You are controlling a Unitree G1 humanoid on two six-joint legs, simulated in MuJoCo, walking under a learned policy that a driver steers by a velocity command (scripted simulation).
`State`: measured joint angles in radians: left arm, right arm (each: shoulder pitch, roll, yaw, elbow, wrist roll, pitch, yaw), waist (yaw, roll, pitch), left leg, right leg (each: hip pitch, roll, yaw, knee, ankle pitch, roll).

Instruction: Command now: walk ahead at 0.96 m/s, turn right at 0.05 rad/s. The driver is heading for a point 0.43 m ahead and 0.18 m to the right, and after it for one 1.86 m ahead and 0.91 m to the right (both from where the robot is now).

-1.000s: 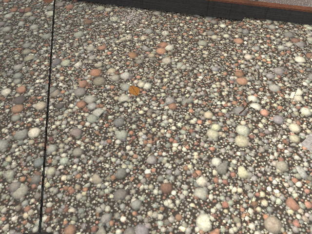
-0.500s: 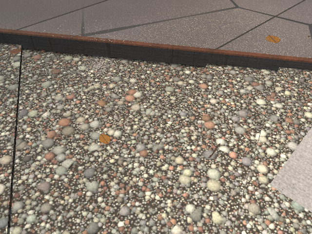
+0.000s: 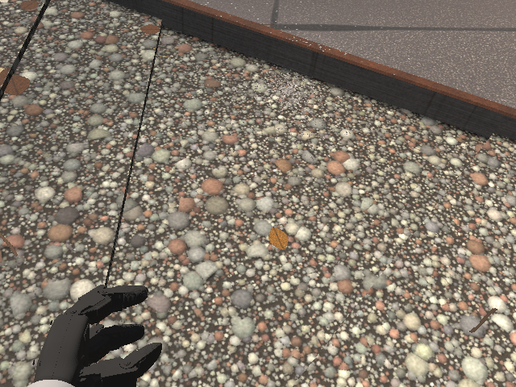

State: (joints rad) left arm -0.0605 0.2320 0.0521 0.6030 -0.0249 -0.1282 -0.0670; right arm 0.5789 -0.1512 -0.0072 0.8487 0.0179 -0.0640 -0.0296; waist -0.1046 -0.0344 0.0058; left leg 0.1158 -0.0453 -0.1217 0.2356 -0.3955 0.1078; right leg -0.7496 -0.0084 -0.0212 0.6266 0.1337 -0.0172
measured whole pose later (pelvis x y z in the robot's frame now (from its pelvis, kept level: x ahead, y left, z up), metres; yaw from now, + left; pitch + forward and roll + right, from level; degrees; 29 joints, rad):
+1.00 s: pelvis +0.60 -0.03 -0.03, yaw -49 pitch +2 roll +3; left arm 0.11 0.32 0.08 0.56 0.01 0.06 0.00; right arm 0.11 -0.34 -0.10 0.74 0.00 -0.01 0.01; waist -0.03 0.02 0.08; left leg -0.44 0.07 0.10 0.98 -0.52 -0.07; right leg -0.39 -0.02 0.00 0.61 -0.25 -0.05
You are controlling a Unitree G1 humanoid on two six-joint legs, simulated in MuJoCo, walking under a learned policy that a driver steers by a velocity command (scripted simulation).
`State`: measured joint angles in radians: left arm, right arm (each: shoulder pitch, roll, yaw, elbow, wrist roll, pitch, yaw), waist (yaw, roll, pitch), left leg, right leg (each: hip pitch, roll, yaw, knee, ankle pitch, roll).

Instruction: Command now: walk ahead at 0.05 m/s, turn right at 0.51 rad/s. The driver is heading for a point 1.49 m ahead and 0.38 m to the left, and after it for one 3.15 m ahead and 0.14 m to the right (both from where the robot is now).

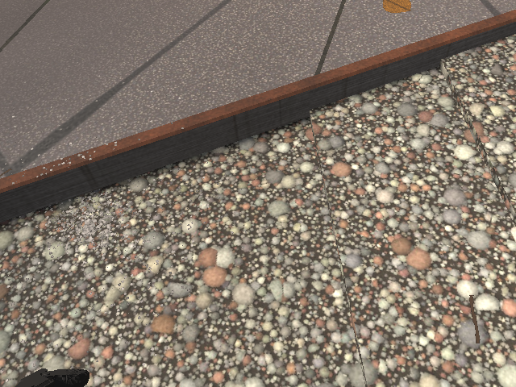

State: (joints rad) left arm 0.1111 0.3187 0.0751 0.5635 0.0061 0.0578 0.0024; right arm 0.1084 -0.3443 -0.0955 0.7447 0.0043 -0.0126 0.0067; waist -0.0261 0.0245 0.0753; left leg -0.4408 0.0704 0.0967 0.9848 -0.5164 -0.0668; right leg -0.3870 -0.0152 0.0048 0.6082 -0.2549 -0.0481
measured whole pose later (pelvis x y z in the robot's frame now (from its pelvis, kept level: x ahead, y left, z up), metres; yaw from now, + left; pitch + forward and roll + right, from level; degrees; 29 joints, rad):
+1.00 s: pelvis -0.02 +0.10 +0.00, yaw +28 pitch +3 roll +2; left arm 0.52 0.22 0.02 0.87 0.00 -0.08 0.01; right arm 0.17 -0.27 -0.04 0.55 0.03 -0.03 0.03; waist 0.12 0.03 -0.05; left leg -0.77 0.09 -0.08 0.97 -0.02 -0.04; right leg 0.09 -0.08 -0.09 0.24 -0.38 0.02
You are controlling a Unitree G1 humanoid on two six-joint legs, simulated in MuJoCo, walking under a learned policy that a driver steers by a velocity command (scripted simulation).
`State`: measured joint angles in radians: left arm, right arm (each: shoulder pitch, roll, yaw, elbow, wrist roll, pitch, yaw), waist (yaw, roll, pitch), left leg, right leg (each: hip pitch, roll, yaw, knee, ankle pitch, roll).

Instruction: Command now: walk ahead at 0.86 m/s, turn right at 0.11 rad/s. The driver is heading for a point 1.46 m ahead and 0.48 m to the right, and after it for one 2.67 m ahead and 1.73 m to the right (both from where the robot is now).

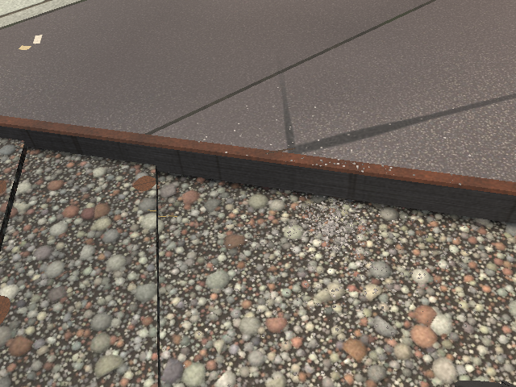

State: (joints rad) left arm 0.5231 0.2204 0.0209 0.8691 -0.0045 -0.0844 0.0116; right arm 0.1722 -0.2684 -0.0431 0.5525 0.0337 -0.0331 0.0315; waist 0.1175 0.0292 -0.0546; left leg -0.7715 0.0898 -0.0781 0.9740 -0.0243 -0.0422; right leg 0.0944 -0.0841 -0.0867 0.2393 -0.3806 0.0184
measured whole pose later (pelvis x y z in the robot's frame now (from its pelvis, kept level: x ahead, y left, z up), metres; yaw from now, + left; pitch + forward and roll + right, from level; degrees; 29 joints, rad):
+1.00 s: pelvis +0.71 -0.14 -0.01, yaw -42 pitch +1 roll +2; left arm 0.40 0.23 0.03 0.76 -0.02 -0.08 0.00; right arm -0.01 -0.25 -0.02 0.59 0.01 -0.12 0.02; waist 0.11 0.03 0.05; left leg -0.65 0.04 -0.01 0.52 0.14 -0.01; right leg 0.10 0.12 0.18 0.33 -0.42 -0.13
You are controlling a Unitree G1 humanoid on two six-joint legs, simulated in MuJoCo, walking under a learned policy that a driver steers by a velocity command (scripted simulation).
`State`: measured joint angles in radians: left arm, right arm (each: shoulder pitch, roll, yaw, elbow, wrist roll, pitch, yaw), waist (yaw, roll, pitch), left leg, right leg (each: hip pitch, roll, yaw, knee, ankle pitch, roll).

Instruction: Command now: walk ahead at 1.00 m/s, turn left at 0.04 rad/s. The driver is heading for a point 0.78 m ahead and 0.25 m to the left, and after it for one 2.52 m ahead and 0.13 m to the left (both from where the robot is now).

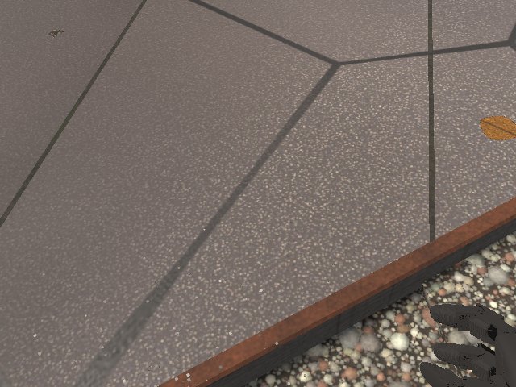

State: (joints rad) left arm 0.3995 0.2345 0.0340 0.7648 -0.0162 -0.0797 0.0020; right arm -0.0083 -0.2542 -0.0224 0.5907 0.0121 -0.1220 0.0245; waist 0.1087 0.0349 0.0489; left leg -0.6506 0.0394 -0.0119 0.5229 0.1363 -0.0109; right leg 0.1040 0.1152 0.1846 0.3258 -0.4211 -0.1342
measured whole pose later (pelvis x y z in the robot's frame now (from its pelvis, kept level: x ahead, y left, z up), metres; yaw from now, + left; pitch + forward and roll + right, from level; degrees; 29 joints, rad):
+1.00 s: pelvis +0.84 +0.23 +0.15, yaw +28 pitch +2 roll -2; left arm 0.05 0.27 0.04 0.66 -0.04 -0.09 -0.02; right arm 0.35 -0.21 0.00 0.73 -0.01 -0.09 -0.06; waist -0.05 -0.01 0.05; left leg -0.09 -0.02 0.14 0.47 -0.29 0.06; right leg -0.69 0.02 0.01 0.84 -0.05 0.03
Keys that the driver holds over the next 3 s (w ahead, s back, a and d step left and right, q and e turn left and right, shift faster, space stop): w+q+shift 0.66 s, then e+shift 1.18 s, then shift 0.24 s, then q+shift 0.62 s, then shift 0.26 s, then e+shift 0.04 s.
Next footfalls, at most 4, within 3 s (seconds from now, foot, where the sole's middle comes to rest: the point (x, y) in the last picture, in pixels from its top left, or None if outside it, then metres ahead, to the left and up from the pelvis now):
0.08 left None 0.28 0.12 -0.77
0.34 right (350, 352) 0.52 -0.08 -0.65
0.48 right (362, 379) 0.49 -0.12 -0.77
0.72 left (225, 255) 0.74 0.24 -0.63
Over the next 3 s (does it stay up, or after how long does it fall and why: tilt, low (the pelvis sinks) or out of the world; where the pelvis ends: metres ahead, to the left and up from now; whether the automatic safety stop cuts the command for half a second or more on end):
stays up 1.08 0.40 0.14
